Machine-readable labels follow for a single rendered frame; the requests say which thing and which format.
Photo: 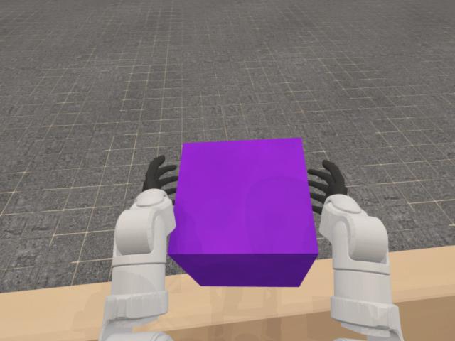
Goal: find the robot right forearm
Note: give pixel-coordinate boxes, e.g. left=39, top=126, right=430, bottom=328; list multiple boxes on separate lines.
left=319, top=194, right=404, bottom=341

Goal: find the carton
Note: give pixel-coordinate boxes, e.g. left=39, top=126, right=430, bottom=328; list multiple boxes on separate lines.
left=168, top=138, right=319, bottom=287

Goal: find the robot left forearm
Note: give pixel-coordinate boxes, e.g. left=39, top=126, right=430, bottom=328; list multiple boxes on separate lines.
left=98, top=189, right=176, bottom=341

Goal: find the robot left hand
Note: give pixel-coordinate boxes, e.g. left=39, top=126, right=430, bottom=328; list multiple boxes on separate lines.
left=142, top=155, right=178, bottom=205

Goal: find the robot right hand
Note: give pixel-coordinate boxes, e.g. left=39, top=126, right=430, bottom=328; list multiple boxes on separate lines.
left=307, top=160, right=348, bottom=215

